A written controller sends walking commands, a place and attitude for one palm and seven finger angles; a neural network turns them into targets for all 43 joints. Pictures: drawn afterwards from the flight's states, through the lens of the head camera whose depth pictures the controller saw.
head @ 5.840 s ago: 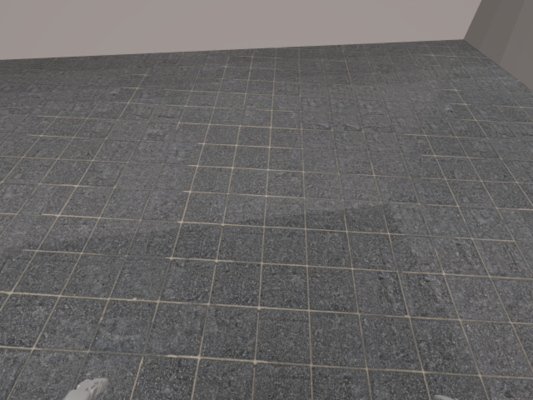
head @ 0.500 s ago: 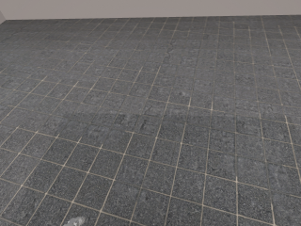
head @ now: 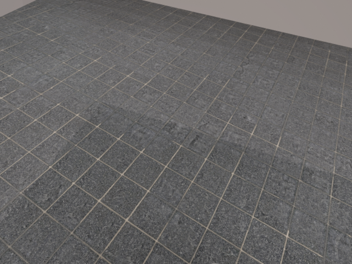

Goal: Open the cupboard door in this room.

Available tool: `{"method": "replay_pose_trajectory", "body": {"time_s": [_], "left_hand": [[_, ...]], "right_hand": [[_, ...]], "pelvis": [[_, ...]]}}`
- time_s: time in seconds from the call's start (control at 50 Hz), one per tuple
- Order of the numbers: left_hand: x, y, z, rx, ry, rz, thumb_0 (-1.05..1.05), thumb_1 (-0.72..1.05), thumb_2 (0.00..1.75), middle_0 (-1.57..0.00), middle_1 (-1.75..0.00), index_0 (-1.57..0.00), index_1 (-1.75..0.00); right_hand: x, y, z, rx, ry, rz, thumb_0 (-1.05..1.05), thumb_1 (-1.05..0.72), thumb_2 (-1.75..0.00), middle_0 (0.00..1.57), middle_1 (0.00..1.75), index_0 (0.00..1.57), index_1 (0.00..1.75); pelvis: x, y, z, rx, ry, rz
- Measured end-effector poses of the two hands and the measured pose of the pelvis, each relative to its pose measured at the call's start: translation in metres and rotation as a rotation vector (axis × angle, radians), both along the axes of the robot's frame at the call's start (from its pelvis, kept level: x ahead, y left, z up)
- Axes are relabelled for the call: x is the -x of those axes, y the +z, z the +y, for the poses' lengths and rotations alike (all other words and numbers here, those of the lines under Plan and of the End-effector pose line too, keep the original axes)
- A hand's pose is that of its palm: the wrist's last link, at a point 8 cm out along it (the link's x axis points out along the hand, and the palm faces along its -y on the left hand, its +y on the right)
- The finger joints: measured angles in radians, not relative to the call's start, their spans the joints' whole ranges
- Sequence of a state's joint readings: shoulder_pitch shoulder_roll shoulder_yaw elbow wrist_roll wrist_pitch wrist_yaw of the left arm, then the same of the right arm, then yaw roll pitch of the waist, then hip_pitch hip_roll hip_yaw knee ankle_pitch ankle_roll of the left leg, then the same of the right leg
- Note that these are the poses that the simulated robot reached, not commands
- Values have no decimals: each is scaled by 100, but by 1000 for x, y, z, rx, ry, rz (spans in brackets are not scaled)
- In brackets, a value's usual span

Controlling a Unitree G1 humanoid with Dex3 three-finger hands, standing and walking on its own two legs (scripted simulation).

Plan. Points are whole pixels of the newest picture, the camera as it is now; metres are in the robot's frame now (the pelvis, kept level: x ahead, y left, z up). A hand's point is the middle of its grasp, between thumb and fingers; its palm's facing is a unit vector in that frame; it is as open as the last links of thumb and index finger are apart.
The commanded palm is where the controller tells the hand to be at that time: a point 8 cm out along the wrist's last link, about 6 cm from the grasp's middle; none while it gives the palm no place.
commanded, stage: turn or walk to find it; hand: left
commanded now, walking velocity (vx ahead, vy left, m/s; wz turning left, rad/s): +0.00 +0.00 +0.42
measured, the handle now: out of the picture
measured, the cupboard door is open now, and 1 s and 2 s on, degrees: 0 0 0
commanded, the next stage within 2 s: none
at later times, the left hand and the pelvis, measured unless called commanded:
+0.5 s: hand out of the picture +0.02 +0.16 -0.13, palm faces +0.23 -0.93 -0.29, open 7.4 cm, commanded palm none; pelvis -0.02 -0.04 +0.01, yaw +13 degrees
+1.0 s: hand out of the picture -0.11 +0.20 -0.17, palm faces +0.47 -0.85 -0.23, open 7.4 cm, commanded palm none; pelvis -0.05 -0.01 +0.01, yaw +26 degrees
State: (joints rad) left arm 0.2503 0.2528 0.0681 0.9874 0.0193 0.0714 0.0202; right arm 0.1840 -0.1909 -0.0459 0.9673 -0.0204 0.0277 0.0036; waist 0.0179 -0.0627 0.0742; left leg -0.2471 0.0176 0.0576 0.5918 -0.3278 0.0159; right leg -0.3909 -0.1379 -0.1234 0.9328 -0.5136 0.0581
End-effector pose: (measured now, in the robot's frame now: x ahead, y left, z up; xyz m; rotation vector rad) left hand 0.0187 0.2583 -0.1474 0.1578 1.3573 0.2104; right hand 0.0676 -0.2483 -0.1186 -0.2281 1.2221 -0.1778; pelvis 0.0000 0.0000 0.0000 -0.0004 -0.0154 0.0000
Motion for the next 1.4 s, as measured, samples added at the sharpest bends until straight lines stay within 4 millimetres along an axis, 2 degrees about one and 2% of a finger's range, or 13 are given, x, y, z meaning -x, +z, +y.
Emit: {"method": "replay_pose_trajectory", "body": {"time_s": [0.1,0.18,0.3,0.36,0.52,0.64,0.72,0.84,0.9,1.04,1.16,1.28,1.4], "left_hand": [[-2,14,10,-6,29,-38,0,91,90,-20,-30,-19,-30],[-11,24,8,-22,37,-91,0,91,90,-20,-30,-19,-30],[-26,35,-13,-53,41,-177,0,91,90,-20,-30,-19,-30],[-24,38,-28,-79,47,-214,0,91,90,-20,-30,-19,-30],[23,49,-56,-81,141,-176,0,90,90,-20,-30,-20,-30],[61,40,-63,-57,228,-127,0,90,90,-20,-30,-20,-30],[94,29,-59,-35,291,-83,0,90,90,-20,-30,-20,-30],[148,0,-38,2,394,-10,0,90,90,-20,-30,-20,-30],[163,-1,-29,4,417,26,0,90,90,-20,-30,-20,-30],[152,18,-14,-20,441,-62,0,91,90,-20,-30,-19,-30],[127,31,-16,-68,440,-156,0,91,90,-20,-30,-19,-30],[113,40,-40,-130,441,-234,0,91,90,-20,-30,-19,-30],[141,50,-78,-132,513,-208,0,90,90,-20,-30,-20,-30]], "right_hand": [[-13,7,17,-16,53,-22,1,-91,-90,21,30,20,30],[-16,4,19,-38,78,-25,1,-90,-90,21,30,20,30],[-7,-14,2,-73,94,6,1,-90,-90,21,30,21,30],[-3,-28,-14,-92,98,25,1,-90,-90,21,30,20,30],[0,-25,-40,-85,155,91,1,-91,-90,20,30,20,30],[-5,-20,-39,-53,224,142,1,-91,-90,20,30,20,30],[-21,-16,-21,-32,292,131,1,-91,-90,20,30,20,30],[-56,-11,27,-7,405,15,1,-91,-90,20,30,20,30],[-63,0,46,-12,440,-34,1,-91,-90,20,30,20,30],[-62,8,65,-29,489,-48,1,-91,-90,21,30,20,30],[-51,-2,51,-57,498,-15,1,-90,-90,21,30,20,30],[-45,-27,16,-83,497,43,1,-90,-90,21,30,20,30],[-46,-27,-9,-68,538,104,1,-91,-90,20,30,20,30]], "pelvis": [[4,10,5,15,41,7],[8,12,2,10,71,11],[16,7,-17,-11,122,16],[20,0,-30,-19,145,13],[24,11,-46,-41,241,-2],[27,11,-46,-39,307,2],[33,8,-39,-32,345,6],[45,-5,-16,-11,400,5],[49,-1,-11,-6,406,0],[57,11,-8,14,461,-3],[59,10,-22,2,507,-4],[57,0,-51,-18,557,-3],[59,8,-67,-39,628,-11]]}}
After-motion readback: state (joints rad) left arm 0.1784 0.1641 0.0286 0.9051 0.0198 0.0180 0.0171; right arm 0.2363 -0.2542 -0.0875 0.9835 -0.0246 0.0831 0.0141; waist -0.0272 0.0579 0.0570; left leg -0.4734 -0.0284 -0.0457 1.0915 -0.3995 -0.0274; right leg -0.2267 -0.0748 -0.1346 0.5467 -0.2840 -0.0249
